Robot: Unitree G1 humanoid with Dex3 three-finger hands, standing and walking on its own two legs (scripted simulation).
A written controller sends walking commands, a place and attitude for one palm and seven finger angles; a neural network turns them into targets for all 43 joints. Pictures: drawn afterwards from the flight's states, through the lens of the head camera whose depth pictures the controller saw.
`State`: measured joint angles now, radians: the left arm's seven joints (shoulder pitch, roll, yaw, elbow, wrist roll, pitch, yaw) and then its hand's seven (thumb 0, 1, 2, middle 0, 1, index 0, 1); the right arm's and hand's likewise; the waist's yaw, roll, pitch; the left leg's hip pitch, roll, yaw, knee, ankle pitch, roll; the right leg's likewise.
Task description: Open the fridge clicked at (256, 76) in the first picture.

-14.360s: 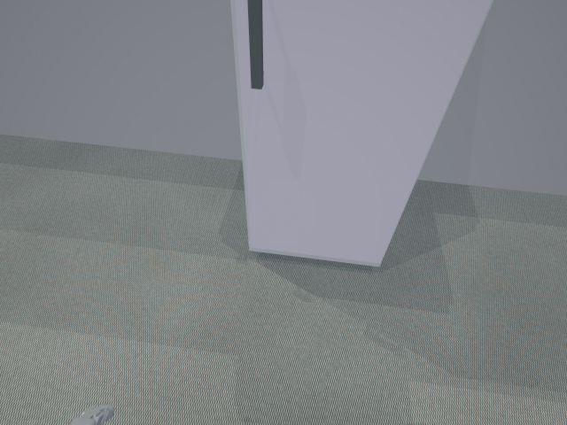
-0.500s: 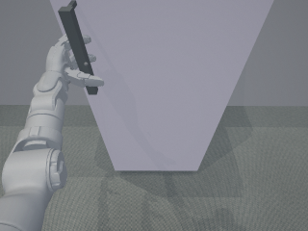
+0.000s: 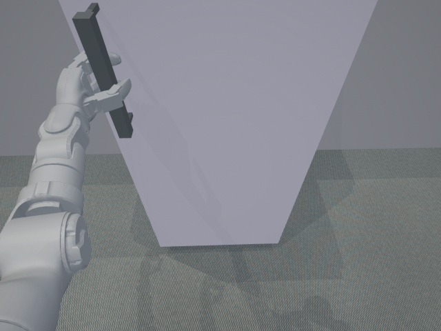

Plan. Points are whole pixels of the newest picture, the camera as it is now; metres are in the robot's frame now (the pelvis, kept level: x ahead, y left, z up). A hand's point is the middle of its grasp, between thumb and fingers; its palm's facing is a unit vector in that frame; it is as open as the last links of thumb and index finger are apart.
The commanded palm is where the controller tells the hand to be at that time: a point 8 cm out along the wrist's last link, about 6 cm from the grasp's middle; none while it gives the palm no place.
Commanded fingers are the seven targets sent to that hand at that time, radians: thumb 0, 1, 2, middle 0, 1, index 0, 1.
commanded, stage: grip the handle and tug to test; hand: left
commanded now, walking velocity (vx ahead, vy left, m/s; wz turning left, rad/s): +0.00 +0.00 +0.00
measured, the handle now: (111, 78) +0.53 +0.20 +0.19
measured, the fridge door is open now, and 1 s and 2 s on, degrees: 0 0 12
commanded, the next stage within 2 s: pull the door a little, standing still in 0.82 s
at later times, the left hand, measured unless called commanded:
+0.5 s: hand (115, 92) +0.47 +0.17 +0.20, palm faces +0.03 -1.00 +0.01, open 6.1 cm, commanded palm +0.44 +0.22 +0.20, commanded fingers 0.00 0.90 0.90 -0.45 -1.40 -0.45 -1.40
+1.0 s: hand (115, 93) +0.47 +0.17 +0.20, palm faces +0.03 -1.00 +0.00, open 6.2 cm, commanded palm +0.44 +0.22 +0.20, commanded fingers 0.00 0.90 0.90 -0.45 -1.40 -0.45 -1.40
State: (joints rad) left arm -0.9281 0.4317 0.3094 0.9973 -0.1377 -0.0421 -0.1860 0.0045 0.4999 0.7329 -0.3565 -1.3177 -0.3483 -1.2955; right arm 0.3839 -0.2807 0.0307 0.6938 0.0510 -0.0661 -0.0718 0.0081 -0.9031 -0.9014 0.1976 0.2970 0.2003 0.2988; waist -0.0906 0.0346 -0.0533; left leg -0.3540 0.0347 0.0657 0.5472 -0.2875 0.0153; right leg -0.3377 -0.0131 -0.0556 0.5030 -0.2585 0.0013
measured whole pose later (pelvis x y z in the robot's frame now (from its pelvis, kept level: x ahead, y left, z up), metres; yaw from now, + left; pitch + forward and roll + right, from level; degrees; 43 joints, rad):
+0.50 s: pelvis +0.00 +0.00 +0.00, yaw +0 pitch +5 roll -1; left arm -0.91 0.40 0.29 0.94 -0.14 0.00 -0.17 0.01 0.67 0.81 -0.33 -1.36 -0.33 -1.34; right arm 0.34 -0.27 0.03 0.67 0.05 -0.05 -0.07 0.01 -0.90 -0.90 0.20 0.30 0.20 0.30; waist -0.07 0.03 -0.06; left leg -0.34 0.03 0.06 0.53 -0.29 0.01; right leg -0.33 -0.02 -0.06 0.49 -0.26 0.00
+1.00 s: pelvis +0.04 +0.00 +0.01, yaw -1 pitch +4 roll -1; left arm -0.68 0.35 0.30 0.56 -0.17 0.16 -0.15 0.01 0.72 0.77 -0.28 -1.39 -0.27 -1.36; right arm 0.30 -0.27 0.02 0.62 0.06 0.00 -0.06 0.01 -0.90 -0.90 0.20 0.30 0.20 0.30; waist -0.05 0.04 -0.07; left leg -0.24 0.04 0.09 0.47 -0.30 0.01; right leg -0.23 -0.01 -0.03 0.43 -0.27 0.00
